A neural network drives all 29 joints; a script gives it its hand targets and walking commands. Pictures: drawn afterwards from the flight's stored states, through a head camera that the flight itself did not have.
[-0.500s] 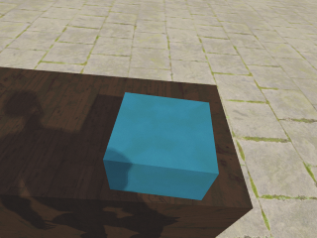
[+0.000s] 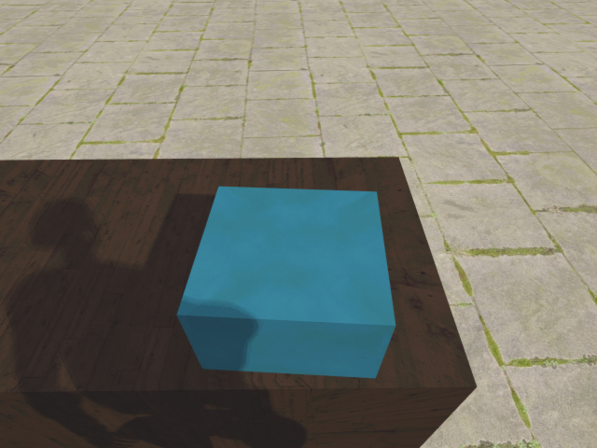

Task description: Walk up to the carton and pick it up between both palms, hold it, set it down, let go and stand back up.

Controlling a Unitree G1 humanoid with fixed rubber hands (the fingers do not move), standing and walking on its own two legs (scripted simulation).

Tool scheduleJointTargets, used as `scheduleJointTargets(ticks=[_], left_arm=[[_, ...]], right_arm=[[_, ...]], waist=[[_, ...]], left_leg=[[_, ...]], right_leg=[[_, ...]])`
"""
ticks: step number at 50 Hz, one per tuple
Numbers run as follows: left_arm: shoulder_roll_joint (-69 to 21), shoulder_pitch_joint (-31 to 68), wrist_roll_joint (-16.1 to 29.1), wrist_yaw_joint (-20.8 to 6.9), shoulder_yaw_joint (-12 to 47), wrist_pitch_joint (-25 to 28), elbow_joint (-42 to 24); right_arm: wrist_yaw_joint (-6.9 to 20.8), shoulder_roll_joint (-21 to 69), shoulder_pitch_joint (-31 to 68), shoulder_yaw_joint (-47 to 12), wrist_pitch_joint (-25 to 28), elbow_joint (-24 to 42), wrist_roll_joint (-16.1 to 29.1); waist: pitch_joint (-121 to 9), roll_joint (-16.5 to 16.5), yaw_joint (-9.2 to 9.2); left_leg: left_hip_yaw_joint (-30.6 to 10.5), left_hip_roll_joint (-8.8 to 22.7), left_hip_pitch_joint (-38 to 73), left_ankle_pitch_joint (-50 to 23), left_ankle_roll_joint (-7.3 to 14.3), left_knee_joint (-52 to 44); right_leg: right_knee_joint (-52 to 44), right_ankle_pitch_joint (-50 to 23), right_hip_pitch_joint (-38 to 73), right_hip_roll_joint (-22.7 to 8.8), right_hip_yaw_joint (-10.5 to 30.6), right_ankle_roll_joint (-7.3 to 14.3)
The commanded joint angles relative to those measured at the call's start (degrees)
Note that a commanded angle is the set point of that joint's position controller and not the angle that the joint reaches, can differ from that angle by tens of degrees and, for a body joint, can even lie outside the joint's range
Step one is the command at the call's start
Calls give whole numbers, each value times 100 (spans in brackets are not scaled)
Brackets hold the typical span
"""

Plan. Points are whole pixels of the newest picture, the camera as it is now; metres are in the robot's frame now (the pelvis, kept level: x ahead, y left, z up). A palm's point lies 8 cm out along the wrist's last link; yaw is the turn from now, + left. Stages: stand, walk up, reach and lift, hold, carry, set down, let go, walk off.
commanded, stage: walk up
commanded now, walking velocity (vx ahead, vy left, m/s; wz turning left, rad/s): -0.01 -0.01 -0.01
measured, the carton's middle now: (292, 277) +0.44 +0.04 -0.06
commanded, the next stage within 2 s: stand in 1.02 s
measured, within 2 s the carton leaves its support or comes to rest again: neither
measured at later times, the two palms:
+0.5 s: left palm out of the picture -0.02 +0.19 -0.15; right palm out of the picture -0.02 -0.21 -0.15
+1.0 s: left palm out of the picture -0.02 +0.18 -0.15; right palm out of the picture -0.01 -0.20 -0.15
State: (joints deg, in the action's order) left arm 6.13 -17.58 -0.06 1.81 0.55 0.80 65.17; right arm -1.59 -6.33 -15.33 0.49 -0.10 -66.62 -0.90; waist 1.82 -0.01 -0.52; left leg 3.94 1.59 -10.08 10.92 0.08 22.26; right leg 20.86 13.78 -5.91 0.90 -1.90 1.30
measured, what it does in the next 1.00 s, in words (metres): stands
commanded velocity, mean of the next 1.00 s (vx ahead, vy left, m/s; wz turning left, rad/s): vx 0.00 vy -0.01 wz -0.01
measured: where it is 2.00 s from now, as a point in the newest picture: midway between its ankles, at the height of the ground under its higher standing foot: outside the picture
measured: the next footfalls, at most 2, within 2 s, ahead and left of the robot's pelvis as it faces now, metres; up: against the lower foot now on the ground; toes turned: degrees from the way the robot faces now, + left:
none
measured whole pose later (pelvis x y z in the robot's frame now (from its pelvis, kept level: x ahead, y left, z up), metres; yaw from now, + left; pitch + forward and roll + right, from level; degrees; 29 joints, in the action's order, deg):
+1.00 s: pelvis +0.02 -0.01 +0.00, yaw +0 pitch +0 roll +0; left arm 5.6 -20.1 -0.2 2.4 1.1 1.6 65.9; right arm -2.6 -5.0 -17.0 0.1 0.2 -68.3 -0.8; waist 1.1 -0.2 0.0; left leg 4.1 2.6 -9.5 13.6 -1.0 23.4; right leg 21.4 16.0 -5.2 1.8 -1.6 2.3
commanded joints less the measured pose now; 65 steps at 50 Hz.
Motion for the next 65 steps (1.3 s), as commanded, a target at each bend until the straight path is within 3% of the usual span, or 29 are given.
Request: scheduleJointTargets(ticks=[1, 13, 16, 20, 23, 29, 39, 41, 42, 61, 62, 63, 64, 65], left_arm=[[577, -510, 8, 28, -80, 42, -39], [512, -597, 1, 52, -41, 84, -4], [453, -655, -2, 60, -20, 87, 26], [475, -662, -6, 68, -16, 97, 15], [454, -714, -12, 66, -8, 96, 37], [460, -715, -9, 67, -4, 100, 25], [424, -785, -24, 76, 0, 103, 61], [391, -809, -6, 87, -2, 95, 62], [416, -829, -8, 88, -9, 104, 57], [433, -906, -14, 108, -21, 132, 60], [2500, 5724, 386, -172, -165, -995, -2206], [2353, 4552, 273, -122, -18, -1810, -2019], [2112, 3919, 412, -141, -50, -2503, -2246], [1984, 3708, 449, -136, -31, -3057, -2700]], right_arm=[[-32, -436, -309, 40, 59, 72, -9], [-77, -373, -554, 24, 64, -43, -8], [-76, -320, -548, 16, 58, -60, -13], [-87, -357, -595, 34, 52, -82, -2], [-86, -340, -583, 21, 61, -68, -2], [-92, -349, -607, 28, 61, -106, -7], [-111, -361, -627, 27, 55, -119, 11], [-113, -268, -671, -5, 59, -141, 2], [-116, -306, -673, 5, 59, -142, 3], [-124, -285, -721, 24, 65, -239, 45], [93, -984, 5166, 390, 0, 1503, -233], [220, -685, 3993, 582, -603, 1289, -397], [282, -769, 3728, 524, -1152, 2032, -380], [323, -887, 3486, 405, -1639, 2626, -219]], waist=[[283, 27, 46], [224, 81, 15], [251, -48, 30], [251, 98, 6], [300, -59, 33], [293, 96, 30], [328, 51, 45], [337, -90, 59], [332, 34, 53], [336, 14, 62], [-608, -482, -473], [-110, -444, -406], [-858, -882, -321], [-1526, -911, -138]], left_leg=[[-423, 444, 118, -562, 27, -318], [-423, 475, 139, -713, 35, -195], [-431, 492, 126, -745, 30, -155], [-404, 477, 86, -707, 27, -154], [-417, 505, 111, -776, 22, -165], [-393, 488, 119, -787, 36, -140], [-376, 493, 109, -842, 32, -156], [-379, 508, 142, -846, 35, -160], [-365, 495, 138, -850, 35, -155], [-325, 488, 301, -1031, 58, -166], [65, 45, -1510, 242, 53, 1093], [58, -33, -2162, 1196, 40, 1251], [86, 4, -2144, 1313, 73, 1588], [180, -49, -2073, 1102, 46, 1802]], right_leg=[[-562, -568, -548, -662, 578, 159], [-501, -828, -511, -637, 573, 201], [-505, -947, -513, -626, 557, 202], [-489, -1004, -471, -644, 591, 233], [-473, -1079, -518, -623, 541, 220], [-430, -1114, -487, -634, 576, 234], [-403, -1390, -420, -654, 559, 235], [-401, -1433, -412, -633, 552, 232], [-390, -1395, -423, -646, 575, 242], [-380, -1695, -334, -662, 576, 241], [1167, 130, -1404, -391, 235, 67], [1280, 1117, -1719, -560, 274, -35], [1558, 820, -1478, -596, 371, -147], [1695, 104, -1285, -677, 550, -273]])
